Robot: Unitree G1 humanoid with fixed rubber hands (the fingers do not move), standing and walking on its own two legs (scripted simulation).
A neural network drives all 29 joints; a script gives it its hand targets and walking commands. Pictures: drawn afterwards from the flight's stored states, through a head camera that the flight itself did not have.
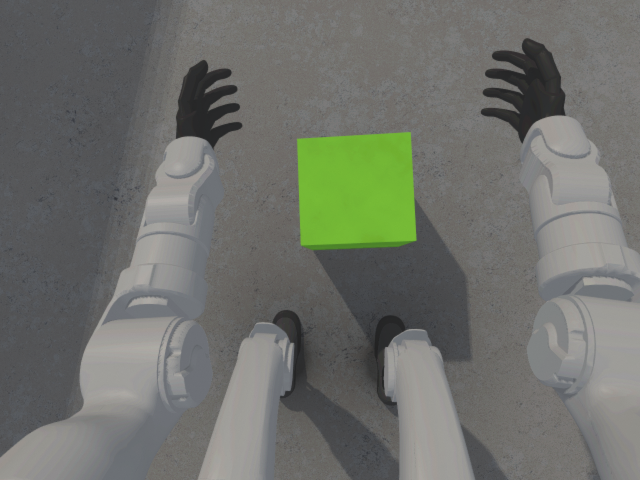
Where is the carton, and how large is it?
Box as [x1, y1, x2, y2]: [297, 132, 416, 249]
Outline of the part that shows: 410,132 297,139 301,245 311,249 398,246 416,240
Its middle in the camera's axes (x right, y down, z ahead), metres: +0.07 -0.09 +0.83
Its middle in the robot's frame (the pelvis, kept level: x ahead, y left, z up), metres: +0.49 -0.02 -0.51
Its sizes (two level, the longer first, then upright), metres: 0.210 0.200 0.250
